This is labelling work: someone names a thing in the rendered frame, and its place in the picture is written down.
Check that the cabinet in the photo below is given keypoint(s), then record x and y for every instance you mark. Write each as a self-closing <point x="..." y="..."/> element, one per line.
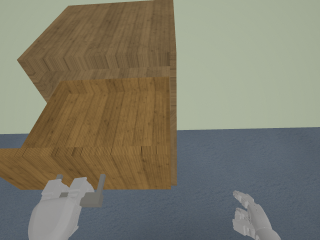
<point x="118" y="40"/>

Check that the drawer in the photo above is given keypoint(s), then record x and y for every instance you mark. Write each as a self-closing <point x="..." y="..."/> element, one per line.
<point x="119" y="127"/>

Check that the handle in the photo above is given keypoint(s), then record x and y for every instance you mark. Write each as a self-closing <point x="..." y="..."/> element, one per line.
<point x="90" y="199"/>

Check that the left robot hand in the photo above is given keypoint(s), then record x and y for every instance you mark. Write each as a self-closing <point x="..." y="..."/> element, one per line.
<point x="55" y="217"/>

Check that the robot right forearm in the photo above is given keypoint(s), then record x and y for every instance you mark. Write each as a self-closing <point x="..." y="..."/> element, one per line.
<point x="266" y="234"/>

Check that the right robot hand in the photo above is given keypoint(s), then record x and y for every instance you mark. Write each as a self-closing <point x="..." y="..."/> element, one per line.
<point x="248" y="222"/>

